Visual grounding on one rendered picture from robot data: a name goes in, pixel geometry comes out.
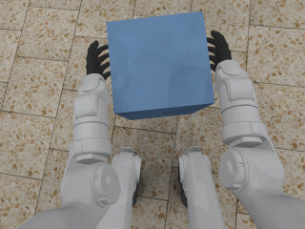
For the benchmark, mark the left robot forearm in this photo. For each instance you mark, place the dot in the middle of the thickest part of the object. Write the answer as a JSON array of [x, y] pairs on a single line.
[[90, 123]]

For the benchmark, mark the robot shin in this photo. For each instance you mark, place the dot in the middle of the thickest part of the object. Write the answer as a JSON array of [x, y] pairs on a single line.
[[191, 150], [126, 150]]

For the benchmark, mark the right robot forearm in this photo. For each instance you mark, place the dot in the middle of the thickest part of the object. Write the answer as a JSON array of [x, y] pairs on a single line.
[[242, 125]]

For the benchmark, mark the robot right upper arm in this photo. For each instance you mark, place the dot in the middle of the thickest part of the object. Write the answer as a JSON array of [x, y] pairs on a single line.
[[256, 178]]

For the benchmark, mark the robot left shin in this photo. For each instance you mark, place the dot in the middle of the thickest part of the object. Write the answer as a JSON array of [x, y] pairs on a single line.
[[126, 150]]

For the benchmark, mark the carton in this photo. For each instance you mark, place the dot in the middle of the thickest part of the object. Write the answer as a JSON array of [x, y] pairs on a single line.
[[160, 66]]

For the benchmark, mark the robot right shin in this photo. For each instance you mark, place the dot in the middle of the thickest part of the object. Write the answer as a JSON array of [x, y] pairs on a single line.
[[191, 150]]

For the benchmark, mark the right robot hand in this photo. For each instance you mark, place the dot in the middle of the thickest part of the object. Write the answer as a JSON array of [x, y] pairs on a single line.
[[220, 49]]

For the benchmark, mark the left robot hand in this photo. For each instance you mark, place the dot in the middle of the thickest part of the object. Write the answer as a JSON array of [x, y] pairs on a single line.
[[94, 62]]

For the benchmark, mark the robot left upper arm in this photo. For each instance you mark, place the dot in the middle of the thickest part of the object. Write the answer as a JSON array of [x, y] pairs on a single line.
[[87, 192]]

